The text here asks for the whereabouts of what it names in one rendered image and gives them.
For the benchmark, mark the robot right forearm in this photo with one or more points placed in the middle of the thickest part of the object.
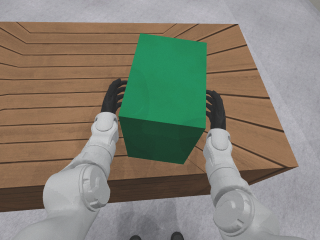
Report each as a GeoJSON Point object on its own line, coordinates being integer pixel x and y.
{"type": "Point", "coordinates": [222, 173]}

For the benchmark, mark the robot left hand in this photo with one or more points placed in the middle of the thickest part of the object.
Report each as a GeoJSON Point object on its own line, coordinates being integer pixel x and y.
{"type": "Point", "coordinates": [110, 102]}

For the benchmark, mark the pedestal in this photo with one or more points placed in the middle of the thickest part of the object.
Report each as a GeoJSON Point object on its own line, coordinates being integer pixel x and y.
{"type": "Point", "coordinates": [53, 80]}

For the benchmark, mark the robot right hand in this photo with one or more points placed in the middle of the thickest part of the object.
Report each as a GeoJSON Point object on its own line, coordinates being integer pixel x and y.
{"type": "Point", "coordinates": [217, 114]}

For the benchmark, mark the carton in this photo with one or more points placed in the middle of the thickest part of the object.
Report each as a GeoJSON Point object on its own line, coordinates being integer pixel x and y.
{"type": "Point", "coordinates": [163, 111]}

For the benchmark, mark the robot left upper arm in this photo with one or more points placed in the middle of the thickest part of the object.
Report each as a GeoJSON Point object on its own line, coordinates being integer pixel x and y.
{"type": "Point", "coordinates": [72, 199]}

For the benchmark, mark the robot left forearm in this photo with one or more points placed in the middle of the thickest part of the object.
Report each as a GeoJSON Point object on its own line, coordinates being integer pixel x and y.
{"type": "Point", "coordinates": [101, 146]}

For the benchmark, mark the robot right upper arm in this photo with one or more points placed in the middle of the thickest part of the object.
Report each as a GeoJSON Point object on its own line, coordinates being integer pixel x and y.
{"type": "Point", "coordinates": [239, 216]}

